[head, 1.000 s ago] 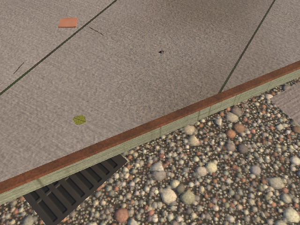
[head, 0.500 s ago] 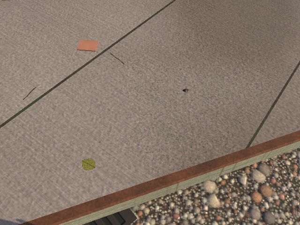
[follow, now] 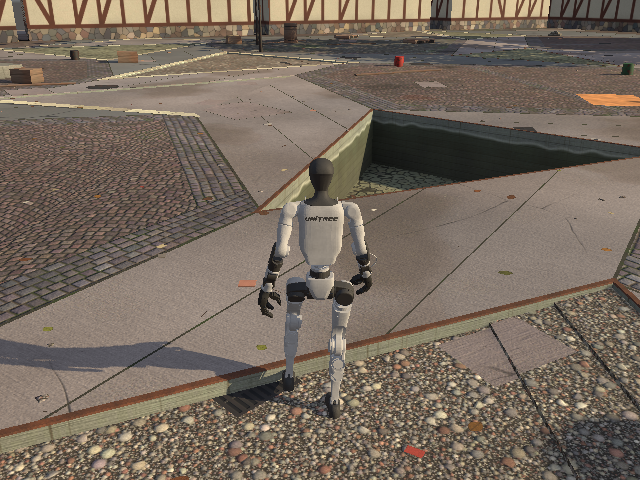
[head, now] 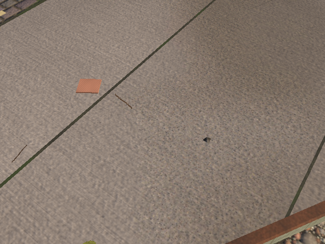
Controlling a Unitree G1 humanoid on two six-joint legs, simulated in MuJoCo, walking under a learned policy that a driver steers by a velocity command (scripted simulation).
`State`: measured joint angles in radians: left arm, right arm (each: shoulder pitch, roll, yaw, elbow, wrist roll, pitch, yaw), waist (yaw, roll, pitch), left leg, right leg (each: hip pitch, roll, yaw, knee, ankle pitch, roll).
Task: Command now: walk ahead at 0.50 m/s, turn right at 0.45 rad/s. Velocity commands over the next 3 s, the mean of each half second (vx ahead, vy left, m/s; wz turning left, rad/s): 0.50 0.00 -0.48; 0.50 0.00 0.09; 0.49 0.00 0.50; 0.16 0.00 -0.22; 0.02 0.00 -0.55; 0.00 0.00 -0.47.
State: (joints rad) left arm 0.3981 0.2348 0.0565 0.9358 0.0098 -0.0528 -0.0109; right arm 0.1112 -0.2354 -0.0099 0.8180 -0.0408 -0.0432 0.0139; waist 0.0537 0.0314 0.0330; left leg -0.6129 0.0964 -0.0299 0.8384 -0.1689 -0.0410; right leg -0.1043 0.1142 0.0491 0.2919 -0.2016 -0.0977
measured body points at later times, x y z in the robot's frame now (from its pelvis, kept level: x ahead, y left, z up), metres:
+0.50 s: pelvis +0.25 +0.01 -0.01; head +0.30 +0.01 +0.43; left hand +0.55 +0.15 -0.09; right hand +0.09 -0.20 -0.14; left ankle +0.12 +0.15 -0.75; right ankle +0.33 -0.12 -0.57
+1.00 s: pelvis +0.52 -0.13 +0.09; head +0.53 -0.15 +0.54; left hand +0.56 +0.13 -0.03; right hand +0.61 -0.39 -0.04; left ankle +0.67 +0.00 -0.56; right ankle +0.45 -0.13 -0.65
